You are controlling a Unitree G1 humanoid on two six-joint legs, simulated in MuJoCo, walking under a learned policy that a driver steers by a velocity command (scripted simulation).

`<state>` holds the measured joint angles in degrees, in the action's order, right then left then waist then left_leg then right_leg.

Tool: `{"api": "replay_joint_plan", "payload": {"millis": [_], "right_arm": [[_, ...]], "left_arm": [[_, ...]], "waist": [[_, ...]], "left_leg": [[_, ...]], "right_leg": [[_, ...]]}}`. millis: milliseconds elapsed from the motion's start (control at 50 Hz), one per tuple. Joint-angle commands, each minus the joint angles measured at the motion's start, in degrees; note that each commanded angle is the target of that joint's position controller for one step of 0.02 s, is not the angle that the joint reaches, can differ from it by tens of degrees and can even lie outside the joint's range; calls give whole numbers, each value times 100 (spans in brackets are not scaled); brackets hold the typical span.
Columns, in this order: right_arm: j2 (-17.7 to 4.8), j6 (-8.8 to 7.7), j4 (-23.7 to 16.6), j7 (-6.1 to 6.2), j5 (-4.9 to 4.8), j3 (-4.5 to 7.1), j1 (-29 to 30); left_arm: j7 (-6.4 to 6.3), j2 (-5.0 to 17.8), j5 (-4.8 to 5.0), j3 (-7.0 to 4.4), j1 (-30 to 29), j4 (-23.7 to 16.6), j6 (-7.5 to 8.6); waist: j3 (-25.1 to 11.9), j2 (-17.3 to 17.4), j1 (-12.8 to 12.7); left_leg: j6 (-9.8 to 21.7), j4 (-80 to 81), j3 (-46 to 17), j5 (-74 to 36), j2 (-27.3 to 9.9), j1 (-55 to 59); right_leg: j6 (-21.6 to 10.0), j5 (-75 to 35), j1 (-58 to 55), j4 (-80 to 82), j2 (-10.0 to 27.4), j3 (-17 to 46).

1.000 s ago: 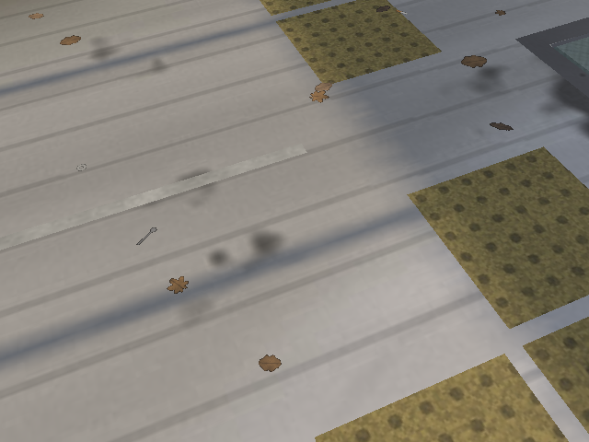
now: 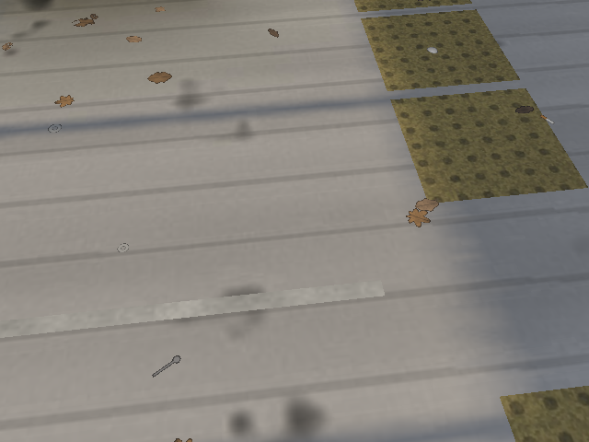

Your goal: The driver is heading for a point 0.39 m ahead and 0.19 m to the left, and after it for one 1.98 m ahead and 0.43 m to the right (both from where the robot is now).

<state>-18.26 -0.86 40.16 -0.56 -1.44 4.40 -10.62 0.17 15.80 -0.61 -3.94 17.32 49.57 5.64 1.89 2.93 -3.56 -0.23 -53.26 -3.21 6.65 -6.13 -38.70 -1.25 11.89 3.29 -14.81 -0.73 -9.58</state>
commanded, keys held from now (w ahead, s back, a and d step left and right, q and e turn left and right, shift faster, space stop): w+q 0.32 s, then w+e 0.12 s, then e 0.56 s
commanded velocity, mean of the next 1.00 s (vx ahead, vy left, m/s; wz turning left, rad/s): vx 0.33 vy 0.00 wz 0.04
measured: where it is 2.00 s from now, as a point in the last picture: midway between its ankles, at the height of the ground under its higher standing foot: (303, 387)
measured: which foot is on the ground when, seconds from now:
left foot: up 0.00-0.20, down 0.22-0.70, up 0.72-1.00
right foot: down 0.00-0.20, up 0.22-0.68, down 0.70-1.00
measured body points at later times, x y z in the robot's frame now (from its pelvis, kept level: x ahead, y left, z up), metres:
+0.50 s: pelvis +0.27 +0.08 +0.00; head +0.30 +0.10 +0.45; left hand +0.38 +0.38 -0.10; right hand +0.41 -0.17 -0.10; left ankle +0.24 +0.14 -0.75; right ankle +0.46 -0.07 -0.67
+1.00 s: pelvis +0.46 +0.09 -0.01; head +0.51 +0.08 +0.43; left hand +0.61 +0.38 -0.11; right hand +0.62 -0.18 -0.12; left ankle +0.52 +0.26 -0.70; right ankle +0.55 +0.01 -0.75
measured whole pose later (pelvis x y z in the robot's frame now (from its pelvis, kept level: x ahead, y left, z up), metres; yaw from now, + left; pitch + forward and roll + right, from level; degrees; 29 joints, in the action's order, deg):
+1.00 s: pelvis +0.46 +0.09 -0.01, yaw -1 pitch +3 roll +1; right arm -16.7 0.4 39.9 2.4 0.5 2.7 -7.8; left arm -0.7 17.4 0.2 -3.9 9.7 39.1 -0.9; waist 3.2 0.3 -1.5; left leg -4.4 -49.2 -7.2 20.2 -0.4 -31.2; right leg -3.7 4.9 23.8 -26.4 -6.5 6.6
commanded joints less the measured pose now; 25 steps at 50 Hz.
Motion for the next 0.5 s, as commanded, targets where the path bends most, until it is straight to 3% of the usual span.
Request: {"api": "replay_joint_plan", "payload": {"millis": [20,100,140,160,180,200,220,240,260,280,300,320,340,380,440,500], "right_arm": [[-35,-74,-448,-121,12,-47,299],[-77,-63,-751,-237,8,-54,895],[-201,-46,-849,-273,27,2,899],[-310,-25,-850,-272,40,62,726],[-483,-2,-759,-258,39,165,242],[-750,22,-512,-204,17,337,-671],[-1223,90,-268,-82,-18,538,-1623],[-1832,24,-352,-61,-61,577,-1285],[-1293,-90,-553,-112,-20,412,-1388],[-995,-192,-478,-140,42,313,-1208],[-880,-244,-484,-137,41,272,-901],[-705,-251,-536,-119,54,218,-523],[-510,-263,-610,-85,143,140,-277],[-420,-311,-573,-49,165,96,-211],[-589,-382,-350,16,164,119,-450],[-557,-364,-203,88,204,73,-417]], "left_arm": [[-54,942,31,-205,-471,-401,66],[-57,1138,147,-277,-160,-236,-66],[-63,1270,209,-323,-162,-208,-149],[-76,1369,243,-354,-191,-218,-187],[-86,1436,276,-375,-238,-234,-235],[-98,1372,291,-344,-313,-262,-270],[-115,1092,126,-231,-191,-347,-243],[-37,261,-84,40,313,-702,-96],[32,746,131,-19,-329,-745,112],[65,1015,332,-91,-858,-921,214],[27,918,263,-57,-891,-922,270],[-18,922,102,-78,-836,-846,272],[-3,940,85,-98,-596,-742,204],[29,794,72,-79,-358,-596,51],[20,582,62,1,-728,-673,-76],[79,442,62,71,-1088,-729,-29]], "waist": [[207,-557,79],[396,-511,-77],[310,-597,50],[116,-709,200],[-203,-756,510],[-673,-641,1029],[-1197,-23,1382],[-1672,1496,572],[-2204,693,1032],[-1363,370,1066],[-928,-66,808],[-643,-212,563],[-607,-58,350],[-576,-35,251],[-273,-65,365],[-68,-26,491]], "left_leg": [[42,833,123,-759,-89,104],[248,1502,390,-548,2,48],[438,1659,616,-49,207,294],[558,1657,791,263,409,664],[706,1706,955,472,660,1335],[909,2028,1033,192,948,2627],[1218,2134,24,163,456,4402],[2288,2843,-3320,1391,-949,6013],[2366,3685,-4391,2136,-1265,6134],[2073,3809,-3643,1666,-1153,5579],[1896,3763,-2991,1033,-923,4787],[1758,3771,-2423,334,-693,4051],[1682,3856,-1999,-246,-594,3596],[1681,4055,-1504,-1061,-510,3164],[1595,4318,-820,-1549,-417,2952],[1195,4244,74,-2453,-45,2755]], "right_leg": [[-829,-1393,169,796,1532,419],[-697,-1619,-482,597,1724,108],[-593,-2750,-785,147,1784,-60],[-534,-3766,-880,-291,1774,-153],[-463,-4607,-851,-1069,1705,-263],[-293,-4740,-408,-2271,1499,-439],[-14,-2997,1016,-4055,1248,-449],[320,2127,3535,-5993,53,174],[224,2233,4099,-6511,43,1433],[92,1642,4509,-6388,270,1420],[31,1143,4288,-5908,512,1424],[70,847,3892,-5400,684,1440],[95,594,3470,-5148,858,1461],[224,357,3131,-4812,912,1305],[389,-464,3387,-4059,947,1205],[342,-1665,2975,-2763,727,995]]}}
Velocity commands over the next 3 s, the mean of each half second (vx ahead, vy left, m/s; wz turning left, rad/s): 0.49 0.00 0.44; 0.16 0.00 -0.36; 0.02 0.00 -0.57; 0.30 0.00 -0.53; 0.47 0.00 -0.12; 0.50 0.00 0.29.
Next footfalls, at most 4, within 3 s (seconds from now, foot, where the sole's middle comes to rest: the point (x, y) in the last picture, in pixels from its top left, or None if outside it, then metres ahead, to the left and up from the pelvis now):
0.22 left None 0.28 0.15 -0.78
0.70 right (322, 398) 0.59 0.02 -0.78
1.14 left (224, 395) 0.58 0.25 -0.78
1.56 right None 0.48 0.00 -0.78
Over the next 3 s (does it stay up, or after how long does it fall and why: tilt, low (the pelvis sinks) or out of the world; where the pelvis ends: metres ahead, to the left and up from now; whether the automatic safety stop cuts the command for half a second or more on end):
stays up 1.05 -0.27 -0.01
